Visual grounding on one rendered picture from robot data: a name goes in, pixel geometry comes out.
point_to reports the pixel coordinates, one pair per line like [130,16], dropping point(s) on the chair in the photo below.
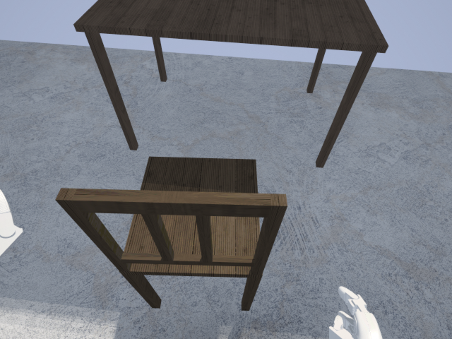
[192,217]

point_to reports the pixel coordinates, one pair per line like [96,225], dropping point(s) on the table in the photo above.
[322,24]

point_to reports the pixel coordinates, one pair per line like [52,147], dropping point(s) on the right robot hand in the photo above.
[364,324]

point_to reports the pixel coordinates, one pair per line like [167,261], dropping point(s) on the left robot hand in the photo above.
[9,233]

